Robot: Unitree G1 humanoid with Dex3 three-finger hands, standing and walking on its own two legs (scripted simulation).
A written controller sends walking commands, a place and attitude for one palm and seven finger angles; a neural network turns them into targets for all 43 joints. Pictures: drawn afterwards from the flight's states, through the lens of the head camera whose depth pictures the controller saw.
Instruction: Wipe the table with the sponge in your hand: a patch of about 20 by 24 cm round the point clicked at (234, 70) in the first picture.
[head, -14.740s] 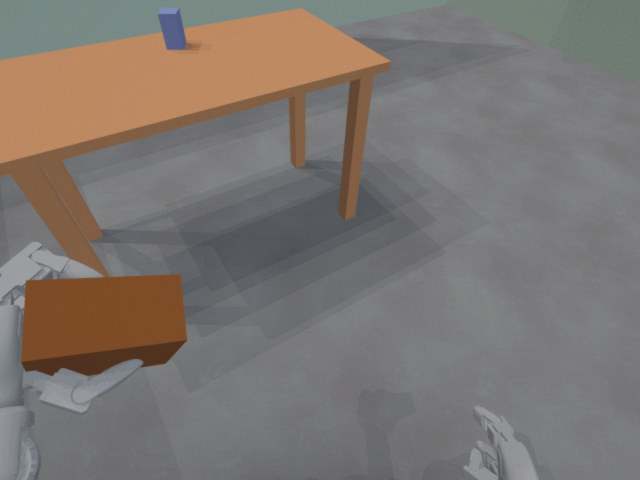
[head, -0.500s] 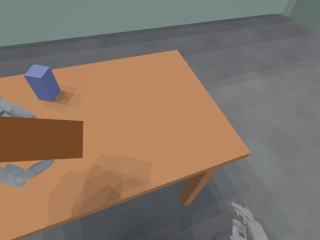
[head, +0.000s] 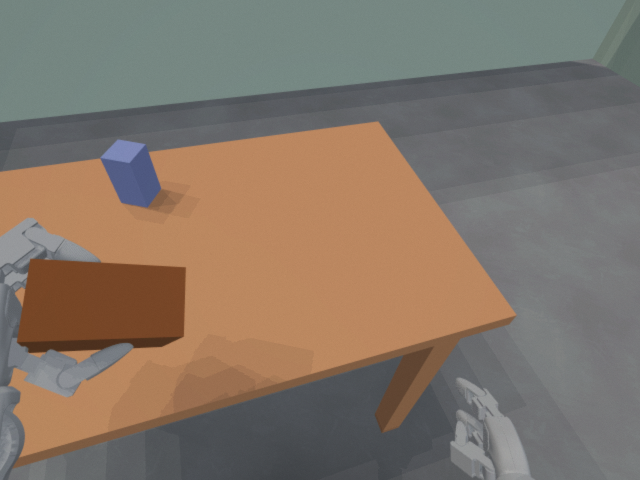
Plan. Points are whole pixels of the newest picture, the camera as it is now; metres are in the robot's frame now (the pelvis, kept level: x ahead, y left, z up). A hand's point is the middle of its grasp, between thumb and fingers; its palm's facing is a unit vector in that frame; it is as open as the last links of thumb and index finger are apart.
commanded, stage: shuffle to correct the standing spot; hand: left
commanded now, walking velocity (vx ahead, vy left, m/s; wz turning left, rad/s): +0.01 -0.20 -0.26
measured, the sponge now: (129, 310) +0.23 +0.22 +0.14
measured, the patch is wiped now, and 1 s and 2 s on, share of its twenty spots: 0.00 0.00 0.00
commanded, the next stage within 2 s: come to a stop and stand still in 0.44 s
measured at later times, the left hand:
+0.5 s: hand (185, 316) +0.22 +0.15 +0.17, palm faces +0.27 -0.89 -0.38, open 10.3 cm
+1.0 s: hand (149, 322) +0.22 +0.19 +0.16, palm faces +0.33 -0.86 -0.39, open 10.3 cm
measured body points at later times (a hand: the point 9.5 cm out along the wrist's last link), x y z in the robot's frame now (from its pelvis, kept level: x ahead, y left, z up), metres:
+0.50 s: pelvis -0.02 -0.07 -0.01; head -0.01 -0.07 +0.44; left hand +0.20 +0.20 +0.19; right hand +0.13 -0.32 -0.08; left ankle +0.04 +0.09 -0.74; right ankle +0.03 -0.13 -0.74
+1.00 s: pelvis +0.00 -0.05 +0.00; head +0.00 -0.06 +0.45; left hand +0.19 +0.23 +0.18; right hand +0.19 -0.28 -0.07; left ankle +0.05 +0.09 -0.74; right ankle +0.03 -0.13 -0.74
